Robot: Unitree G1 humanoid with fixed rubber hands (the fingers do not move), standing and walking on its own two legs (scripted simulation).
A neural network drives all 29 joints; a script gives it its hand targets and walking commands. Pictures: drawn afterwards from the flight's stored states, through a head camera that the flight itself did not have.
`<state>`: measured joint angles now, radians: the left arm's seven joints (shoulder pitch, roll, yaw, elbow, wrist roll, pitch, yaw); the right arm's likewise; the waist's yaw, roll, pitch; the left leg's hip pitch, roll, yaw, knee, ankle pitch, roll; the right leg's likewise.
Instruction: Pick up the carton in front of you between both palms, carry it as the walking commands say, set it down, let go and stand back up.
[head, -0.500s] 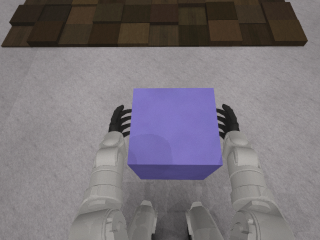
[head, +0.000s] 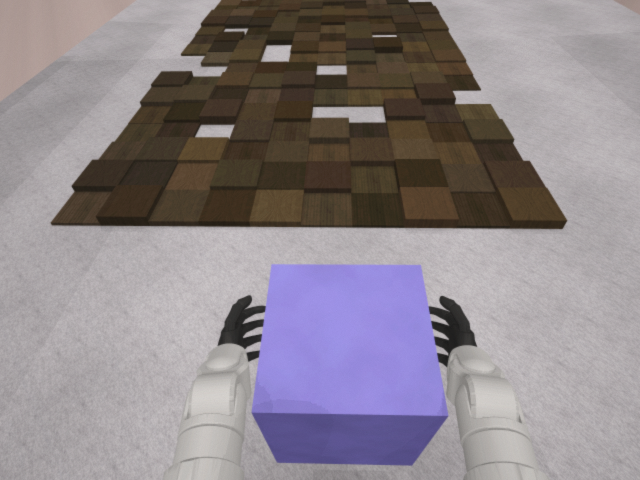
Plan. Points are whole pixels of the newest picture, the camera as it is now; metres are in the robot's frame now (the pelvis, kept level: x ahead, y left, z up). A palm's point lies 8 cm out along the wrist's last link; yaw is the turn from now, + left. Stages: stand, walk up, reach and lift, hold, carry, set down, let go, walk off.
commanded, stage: reach and lift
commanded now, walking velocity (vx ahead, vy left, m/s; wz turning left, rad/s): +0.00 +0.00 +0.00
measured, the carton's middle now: (344, 369) +0.31 +0.00 -0.07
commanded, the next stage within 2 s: hold in 1.06 s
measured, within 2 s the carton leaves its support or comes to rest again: neither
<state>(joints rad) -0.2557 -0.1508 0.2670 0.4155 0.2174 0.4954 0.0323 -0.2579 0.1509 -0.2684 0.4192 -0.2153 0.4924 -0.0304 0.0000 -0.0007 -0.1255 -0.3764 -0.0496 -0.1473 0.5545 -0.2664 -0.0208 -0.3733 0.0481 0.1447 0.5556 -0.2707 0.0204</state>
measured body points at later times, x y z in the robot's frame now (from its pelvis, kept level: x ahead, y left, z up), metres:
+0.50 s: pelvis -0.01 +0.00 +0.01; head -0.04 +0.00 +0.46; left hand +0.30 +0.15 +0.03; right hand +0.30 -0.15 +0.03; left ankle +0.01 +0.13 -0.73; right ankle +0.01 -0.13 -0.73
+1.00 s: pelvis +0.00 +0.00 +0.01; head -0.03 +0.00 +0.46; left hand +0.30 +0.15 +0.04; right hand +0.30 -0.15 +0.04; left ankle +0.01 +0.13 -0.73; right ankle +0.01 -0.13 -0.73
